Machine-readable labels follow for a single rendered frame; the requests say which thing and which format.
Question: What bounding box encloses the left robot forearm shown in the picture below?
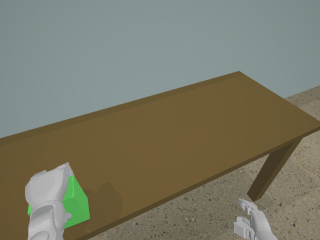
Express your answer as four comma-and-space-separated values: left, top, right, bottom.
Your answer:
27, 200, 65, 240

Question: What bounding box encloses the table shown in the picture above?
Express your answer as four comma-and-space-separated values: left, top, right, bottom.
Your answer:
0, 71, 320, 240

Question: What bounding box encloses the sponge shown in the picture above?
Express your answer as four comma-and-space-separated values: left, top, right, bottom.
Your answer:
27, 175, 90, 229

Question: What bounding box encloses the right robot forearm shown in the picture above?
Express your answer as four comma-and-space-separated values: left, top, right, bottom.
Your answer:
253, 230, 278, 240

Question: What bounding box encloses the robot left hand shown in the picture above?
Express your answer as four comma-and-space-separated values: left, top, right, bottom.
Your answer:
25, 162, 74, 223

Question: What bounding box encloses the robot right hand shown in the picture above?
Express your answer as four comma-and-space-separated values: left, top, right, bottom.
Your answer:
233, 198, 272, 240

